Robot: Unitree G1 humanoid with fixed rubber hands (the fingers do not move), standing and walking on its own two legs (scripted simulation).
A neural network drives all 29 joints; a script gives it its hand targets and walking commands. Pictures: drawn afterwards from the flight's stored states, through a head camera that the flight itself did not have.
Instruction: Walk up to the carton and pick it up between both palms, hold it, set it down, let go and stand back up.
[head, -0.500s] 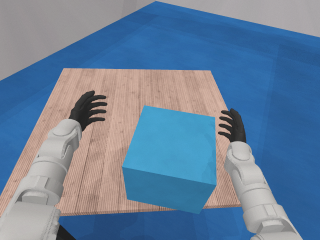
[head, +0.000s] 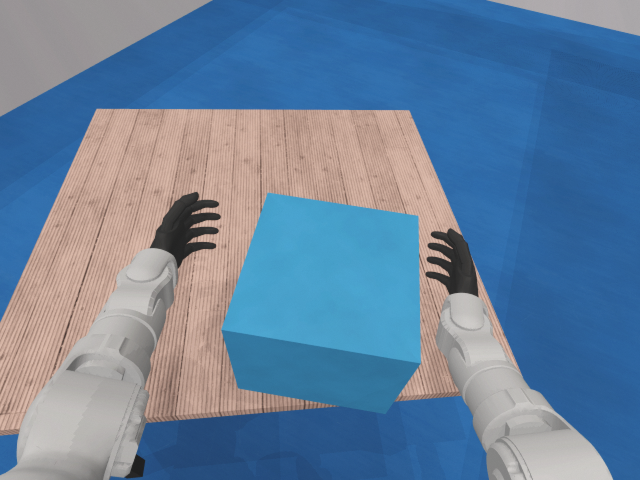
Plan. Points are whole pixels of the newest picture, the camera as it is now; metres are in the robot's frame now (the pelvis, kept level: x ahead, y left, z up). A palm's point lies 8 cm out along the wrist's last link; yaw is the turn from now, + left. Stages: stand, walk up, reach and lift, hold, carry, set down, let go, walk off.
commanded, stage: reach and lift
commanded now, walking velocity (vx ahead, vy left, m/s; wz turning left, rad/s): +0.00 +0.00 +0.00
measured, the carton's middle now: (326, 303) +0.39 -0.03 -0.04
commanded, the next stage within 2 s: none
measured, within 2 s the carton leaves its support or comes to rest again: neither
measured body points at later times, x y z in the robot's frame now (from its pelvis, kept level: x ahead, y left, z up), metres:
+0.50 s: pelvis -0.02 -0.01 -0.02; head +0.08 +0.02 +0.41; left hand +0.43 +0.17 -0.01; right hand +0.36 -0.18 -0.02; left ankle -0.02 +0.10 -0.73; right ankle +0.01 -0.17 -0.73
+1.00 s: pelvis -0.04 -0.01 -0.03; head +0.07 +0.02 +0.41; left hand +0.43 +0.14 -0.01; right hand +0.36 -0.18 -0.02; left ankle -0.02 +0.10 -0.73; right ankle +0.01 -0.17 -0.73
